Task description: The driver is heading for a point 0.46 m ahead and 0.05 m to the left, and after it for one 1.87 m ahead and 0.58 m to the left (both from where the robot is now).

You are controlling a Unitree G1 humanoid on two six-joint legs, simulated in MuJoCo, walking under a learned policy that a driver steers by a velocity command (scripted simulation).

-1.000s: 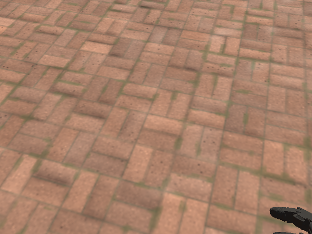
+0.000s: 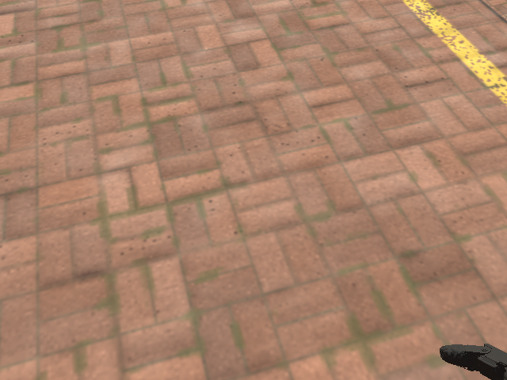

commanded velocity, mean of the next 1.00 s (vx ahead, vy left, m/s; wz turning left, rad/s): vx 0.33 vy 0.00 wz -0.03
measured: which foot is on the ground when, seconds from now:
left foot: down 0.00-0.50, up 0.52-0.86, down 0.88-1.00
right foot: down 0.00-0.00, up 0.02-0.48, down 0.50-1.00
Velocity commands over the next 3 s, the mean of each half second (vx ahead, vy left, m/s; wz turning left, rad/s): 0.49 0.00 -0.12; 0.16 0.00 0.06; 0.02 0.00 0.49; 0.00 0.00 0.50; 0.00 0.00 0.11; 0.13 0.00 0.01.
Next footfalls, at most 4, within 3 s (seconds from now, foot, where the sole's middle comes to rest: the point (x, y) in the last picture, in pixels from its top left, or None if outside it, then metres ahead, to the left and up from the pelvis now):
0.50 right None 0.43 -0.15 -0.76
0.88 left None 0.48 0.09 -0.76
1.60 left None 0.40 0.10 -0.76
2.04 right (332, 374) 0.51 -0.12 -0.76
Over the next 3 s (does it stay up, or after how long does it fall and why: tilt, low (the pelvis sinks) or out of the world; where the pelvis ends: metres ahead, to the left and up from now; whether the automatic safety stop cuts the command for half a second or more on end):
stays up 0.45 0.02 0.01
